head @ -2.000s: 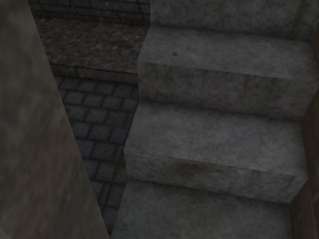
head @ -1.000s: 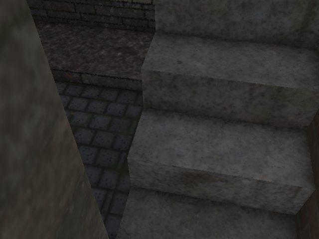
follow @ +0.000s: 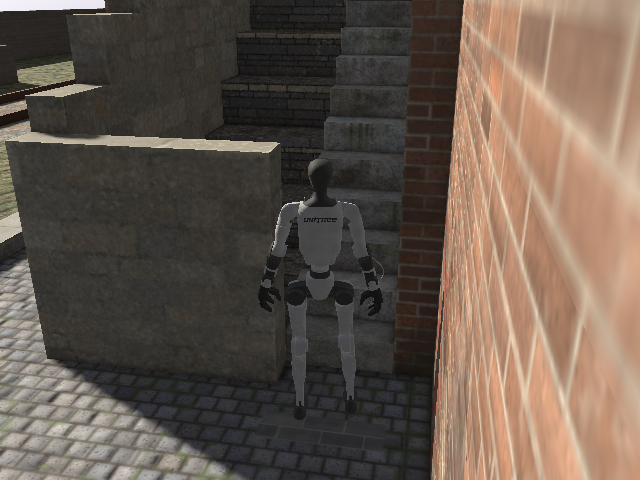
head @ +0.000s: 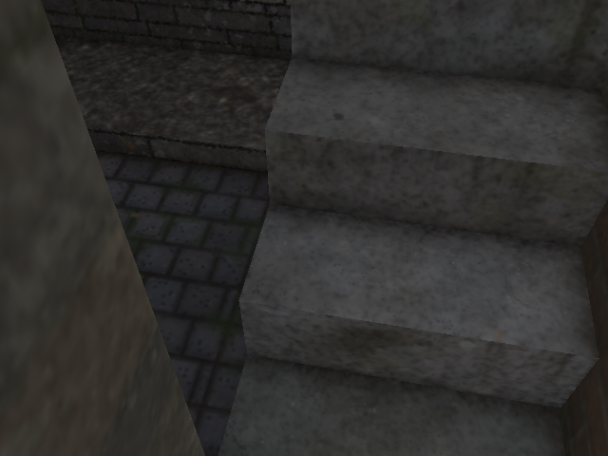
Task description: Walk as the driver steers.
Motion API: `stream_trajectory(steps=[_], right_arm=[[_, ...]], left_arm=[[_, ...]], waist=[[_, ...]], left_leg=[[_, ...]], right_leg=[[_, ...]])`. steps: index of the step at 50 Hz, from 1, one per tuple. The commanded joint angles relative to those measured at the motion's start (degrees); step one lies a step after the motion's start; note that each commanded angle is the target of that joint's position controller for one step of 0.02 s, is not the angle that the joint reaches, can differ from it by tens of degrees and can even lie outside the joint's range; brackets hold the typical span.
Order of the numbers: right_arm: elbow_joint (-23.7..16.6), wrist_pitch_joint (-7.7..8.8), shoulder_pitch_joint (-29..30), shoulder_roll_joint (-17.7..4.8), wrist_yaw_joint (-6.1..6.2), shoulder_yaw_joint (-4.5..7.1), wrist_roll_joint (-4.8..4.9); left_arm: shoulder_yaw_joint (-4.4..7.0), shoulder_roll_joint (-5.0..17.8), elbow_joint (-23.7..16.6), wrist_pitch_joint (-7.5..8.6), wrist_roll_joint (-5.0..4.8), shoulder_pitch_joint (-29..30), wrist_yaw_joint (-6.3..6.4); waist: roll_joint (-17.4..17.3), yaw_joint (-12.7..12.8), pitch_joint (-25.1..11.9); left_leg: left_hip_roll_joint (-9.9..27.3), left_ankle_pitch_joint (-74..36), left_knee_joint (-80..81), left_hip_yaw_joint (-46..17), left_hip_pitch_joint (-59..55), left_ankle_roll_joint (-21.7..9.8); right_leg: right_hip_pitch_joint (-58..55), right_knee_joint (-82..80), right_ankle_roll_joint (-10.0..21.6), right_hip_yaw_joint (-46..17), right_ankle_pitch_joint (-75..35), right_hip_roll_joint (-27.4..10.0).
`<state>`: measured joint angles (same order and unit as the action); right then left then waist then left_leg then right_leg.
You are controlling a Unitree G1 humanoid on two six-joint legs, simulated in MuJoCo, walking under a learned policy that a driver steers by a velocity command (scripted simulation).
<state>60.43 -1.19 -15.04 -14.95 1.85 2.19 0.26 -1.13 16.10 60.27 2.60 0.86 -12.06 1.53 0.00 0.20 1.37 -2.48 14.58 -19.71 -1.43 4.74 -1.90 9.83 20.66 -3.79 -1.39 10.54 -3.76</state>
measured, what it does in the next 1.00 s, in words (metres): steps to the right: right foot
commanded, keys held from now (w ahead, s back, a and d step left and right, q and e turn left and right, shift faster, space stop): no key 0.26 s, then w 0.74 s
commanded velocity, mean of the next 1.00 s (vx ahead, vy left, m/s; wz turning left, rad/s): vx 0.08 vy -0.07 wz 0.00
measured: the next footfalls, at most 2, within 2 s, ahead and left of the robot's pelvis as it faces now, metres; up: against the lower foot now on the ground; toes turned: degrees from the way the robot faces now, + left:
right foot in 0.68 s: +0.07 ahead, -0.24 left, +0.00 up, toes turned +2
left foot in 1.06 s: +0.10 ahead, +0.06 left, +0.00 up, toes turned -6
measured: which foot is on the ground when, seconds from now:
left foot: down 0.00-0.68, up 0.70-1.00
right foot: down 0.00-0.36, up 0.38-0.66, down 0.68-1.00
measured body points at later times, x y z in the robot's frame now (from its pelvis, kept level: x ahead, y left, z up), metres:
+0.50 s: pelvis +0.01 -0.03 +0.00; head +0.03 -0.02 +0.45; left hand +0.06 +0.26 -0.14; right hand +0.04 -0.33 -0.13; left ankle -0.05 +0.10 -0.75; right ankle -0.03 -0.17 -0.68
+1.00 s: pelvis +0.07 -0.14 +0.00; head +0.07 -0.18 +0.45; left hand +0.12 +0.11 -0.12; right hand +0.18 -0.38 -0.15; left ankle +0.04 +0.06 -0.72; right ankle +0.03 -0.24 -0.75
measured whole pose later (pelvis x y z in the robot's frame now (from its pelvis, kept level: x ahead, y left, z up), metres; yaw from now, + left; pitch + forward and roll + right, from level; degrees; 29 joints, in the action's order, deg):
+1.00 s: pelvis +0.07 -0.14 +0.00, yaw -1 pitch -1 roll +2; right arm 52.3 -0.9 -9.7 -13.0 3.3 1.9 2.6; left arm -0.6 9.2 54.0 5.6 1.0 -17.8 1.9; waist -4.2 1.8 0.5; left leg 3.0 20.0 -34.6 -6.5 11.0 6.4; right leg 5.4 22.0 1.2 -2.5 15.4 0.5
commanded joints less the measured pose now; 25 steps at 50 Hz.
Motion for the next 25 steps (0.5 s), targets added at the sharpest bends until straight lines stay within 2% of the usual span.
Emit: stream_trajectory(steps=[1,13,14,16,17,18,19,20,21,22,23,24,25], right_arm=[[-1.1,-0.13,-3.3,-6.3,0.08,0.99,0.06],[-1.3,-0.06,-4.1,-5.9,0.35,1.28,0.0],[-2.1,0.25,-3.5,-5.5,0.15,1.11,-0.53],[-4.0,1.36,-1.2,-5.9,-0.41,0.99,-1.14],[-4.8,2.22,-0.4,-8.7,-0.38,1.67,-1.34],[-6.2,2.9,-0.4,-11.7,-0.28,2.65,-2.34],[-5.8,3.43,-2.8,-13.4,0.36,3.42,-1.74],[-5.6,4.15,-4.9,-13.3,1.85,3.73,-1.33],[-5.6,4.76,-5.7,-13.3,3.15,3.95,-1.1],[-5.9,5.04,-4.3,-13.0,4.17,4.09,-0.26],[-6.3,5.11,-2.3,-12.6,5.01,4.02,1.01],[-6.8,4.88,-1.4,-11.5,5.34,3.57,1.55],[-6.8,4.46,-1.5,-11.4,5.57,3.48,1.75]], left_arm=[[1.56,7.6,-1.7,0.38,-0.16,-1.5,-0.22],[1.83,7.5,-1.8,0.46,-0.07,-2.0,-0.2],[1.85,7.4,-0.9,0.14,-0.35,-2.6,0.12],[1.93,7.0,-0.8,-0.7,-0.7,-1.5,1.15],[1.76,6.4,-0.8,-0.9,-0.55,-0.8,2.09],[2.3,7.4,-0.5,-1.62,-0.89,0.4,2.83],[2.61,7.7,-1.4,-2.19,-0.39,0.0,3.14],[2.74,7.2,-2.0,-2.66,-0.35,-0.2,2.76],[3.08,7.1,-2.5,-3.4,-0.47,-1.3,2.07],[3.77,8.2,-2.3,-4.01,-0.65,-4.6,1.46],[4.41,8.9,-2.7,-4.33,-0.54,-6.6,0.9],[4.55,8.3,-3.9,-4.46,-0.18,-6.0,0.63],[4.4,7.2,-5.2,-4.68,0.56,-4.7,0.42]], waist=[[-0.5,0.0,0.2],[-0.4,0.1,0.3],[0.2,-0.6,-0.3],[-1.0,-1.4,0.9],[-2.7,-2.3,1.5],[-1.5,-3.9,5.1],[-4.8,-4.1,3.4],[-7.2,-4.5,1.8],[-7.6,-3.8,1.4],[-6.2,-1.7,1.0],[-5.5,0.3,1.8],[-4.3,0.6,3.1],[-4.5,0.1,3.6]], left_leg=[[4.5,-15.7,3.0,-4.6,0.9,-1.0],[4.6,-15.5,3.2,-4.8,1.2,-1.0],[5.4,-13.5,4.3,-5.7,0.5,-1.3],[7.6,-7.5,6.7,-8.9,1.0,-2.2],[8.1,-0.1,8.1,-9.9,1.6,-2.9],[12.3,-10.0,6.0,-15.2,-0.1,-3.6],[16.0,-16.9,4.2,-18.4,-3.0,-6.2],[20.7,-21.2,4.3,-22.2,-4.2,-9.9],[25.6,-24.9,4.6,-23.6,-2.7,-13.2],[26.0,-24.7,3.9,-21.1,-1.5,-12.8],[24.1,-19.6,3.2,-17.4,-0.2,-10.4],[22.3,-17.3,2.7,-15.0,0.4,-8.6],[20.7,-16.9,2.4,-13.0,0.9,-8.0]], right_leg=[[0.1,-2.1,1.1,-0.1,-8.8,-0.2],[-0.4,-2.5,1.2,-0.1,-8.8,-0.3],[-0.2,-2.6,1.0,0.2,-7.0,0.3],[1.3,-2.7,0.5,-0.1,-4.9,0.8],[2.1,-1.1,0.8,0.2,-2.7,1.5],[9.1,2.8,0.4,0.3,-3.5,2.8],[13.5,7.6,0.5,0.1,0.3,2.8],[17.9,19.2,0.0,-0.9,12.5,3.3],[21.5,34.0,-0.2,-3.8,20.4,2.7],[23.4,43.6,0.0,-5.9,21.3,1.7],[25.1,47.3,-0.2,-7.7,19.3,0.5],[26.4,46.2,-0.9,-8.1,17.1,0.2],[26.7,44.1,-2.1,-7.3,14.6,0.6]])
Velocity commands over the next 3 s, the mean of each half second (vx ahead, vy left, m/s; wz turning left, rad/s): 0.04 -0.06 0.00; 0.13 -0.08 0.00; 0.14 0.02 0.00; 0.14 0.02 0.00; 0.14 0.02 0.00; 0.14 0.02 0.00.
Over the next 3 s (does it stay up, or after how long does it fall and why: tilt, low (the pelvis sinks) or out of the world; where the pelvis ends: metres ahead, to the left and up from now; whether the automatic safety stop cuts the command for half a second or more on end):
stays up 0.08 -0.08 0.00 its command is cut before an obstacle after 0.3 s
